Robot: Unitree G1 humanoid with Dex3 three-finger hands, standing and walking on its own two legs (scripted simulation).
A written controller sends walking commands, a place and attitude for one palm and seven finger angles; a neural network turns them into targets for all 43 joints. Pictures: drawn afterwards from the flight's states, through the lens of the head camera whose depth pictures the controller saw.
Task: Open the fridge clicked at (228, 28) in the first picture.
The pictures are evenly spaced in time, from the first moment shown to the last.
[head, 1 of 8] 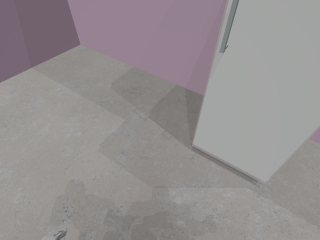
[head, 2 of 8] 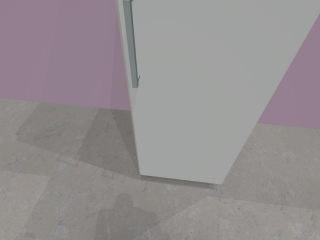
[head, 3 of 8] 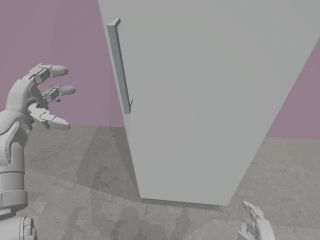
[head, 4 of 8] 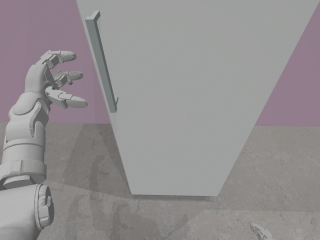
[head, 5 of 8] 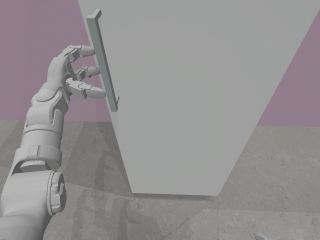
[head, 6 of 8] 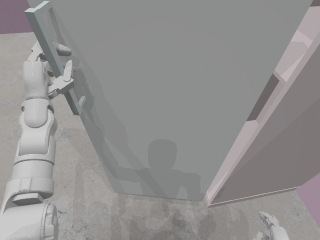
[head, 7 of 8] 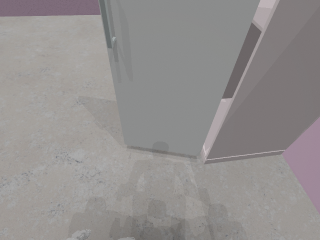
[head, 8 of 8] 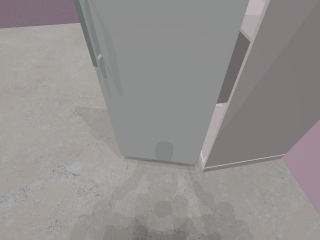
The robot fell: no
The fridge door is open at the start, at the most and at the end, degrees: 0 78 72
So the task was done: yes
